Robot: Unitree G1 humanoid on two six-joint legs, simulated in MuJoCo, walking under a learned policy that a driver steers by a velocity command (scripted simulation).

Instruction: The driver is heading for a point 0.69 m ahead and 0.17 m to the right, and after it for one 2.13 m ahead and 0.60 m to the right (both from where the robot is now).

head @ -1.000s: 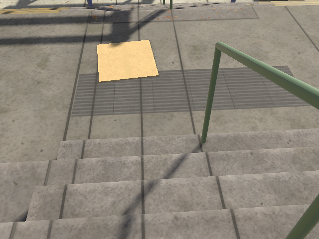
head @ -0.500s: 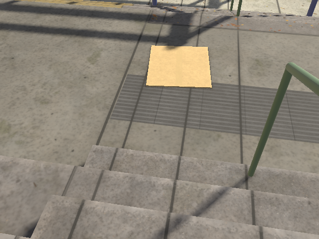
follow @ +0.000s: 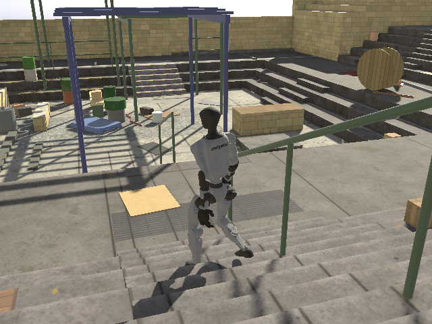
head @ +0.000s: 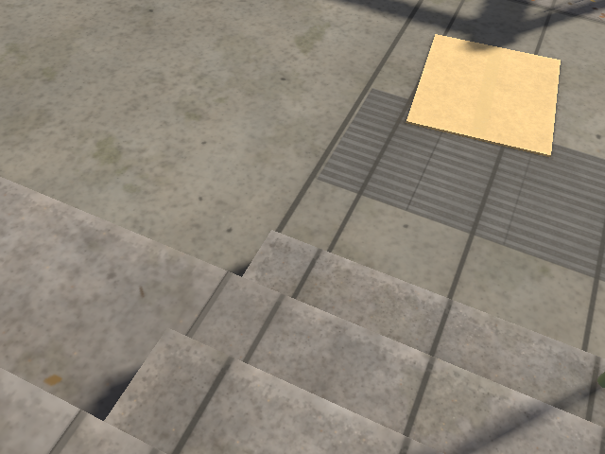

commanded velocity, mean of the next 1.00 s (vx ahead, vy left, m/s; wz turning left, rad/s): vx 0.02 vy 0.00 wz -0.21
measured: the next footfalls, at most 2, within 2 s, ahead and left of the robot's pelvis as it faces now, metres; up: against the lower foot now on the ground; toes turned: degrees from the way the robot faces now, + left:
right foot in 0.34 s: +0.10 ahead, -0.16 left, +0.00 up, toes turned -15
left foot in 1.20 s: +0.14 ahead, +0.09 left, +0.00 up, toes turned -1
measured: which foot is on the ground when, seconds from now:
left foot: down 0.00-0.36, up 0.38-1.00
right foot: up 0.00-0.32, down 0.34-1.00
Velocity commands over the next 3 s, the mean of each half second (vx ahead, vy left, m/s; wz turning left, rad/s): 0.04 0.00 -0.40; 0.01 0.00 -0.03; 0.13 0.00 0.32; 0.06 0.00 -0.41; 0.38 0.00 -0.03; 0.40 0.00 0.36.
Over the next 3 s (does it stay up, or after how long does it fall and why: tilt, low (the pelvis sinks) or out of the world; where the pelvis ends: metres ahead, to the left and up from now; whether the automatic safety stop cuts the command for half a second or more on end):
stays up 0.59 -0.15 -0.27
